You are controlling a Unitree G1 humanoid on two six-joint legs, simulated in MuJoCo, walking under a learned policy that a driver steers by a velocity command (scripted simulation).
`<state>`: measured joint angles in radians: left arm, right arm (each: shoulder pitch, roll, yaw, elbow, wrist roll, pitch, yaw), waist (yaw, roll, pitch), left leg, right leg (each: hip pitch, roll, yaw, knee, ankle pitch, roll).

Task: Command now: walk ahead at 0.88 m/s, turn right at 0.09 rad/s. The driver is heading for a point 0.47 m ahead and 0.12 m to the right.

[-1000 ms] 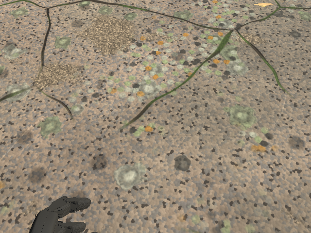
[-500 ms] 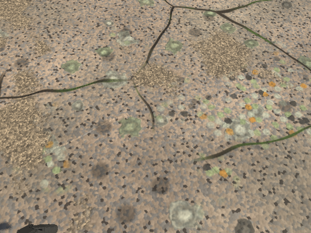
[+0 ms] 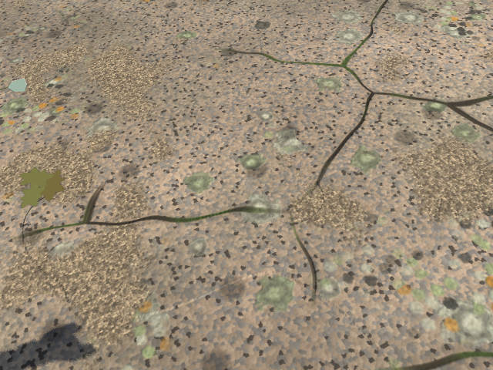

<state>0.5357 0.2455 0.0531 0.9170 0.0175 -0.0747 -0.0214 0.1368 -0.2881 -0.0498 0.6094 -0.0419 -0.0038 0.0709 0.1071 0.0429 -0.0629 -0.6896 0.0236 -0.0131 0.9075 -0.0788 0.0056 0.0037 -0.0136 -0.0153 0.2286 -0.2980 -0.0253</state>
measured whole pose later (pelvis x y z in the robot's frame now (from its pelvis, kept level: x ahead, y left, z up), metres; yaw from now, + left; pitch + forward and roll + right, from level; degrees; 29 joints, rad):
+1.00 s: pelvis +0.61 -0.06 -0.01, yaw -24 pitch +1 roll -2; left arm 0.15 0.24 0.03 0.83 0.02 -0.02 -0.01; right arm 0.13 -0.27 -0.03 0.80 0.00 -0.01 -0.04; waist 0.02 0.05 0.03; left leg -0.41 0.08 -0.07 0.60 -0.15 -0.06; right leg -0.26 0.11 0.00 0.44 -0.19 -0.09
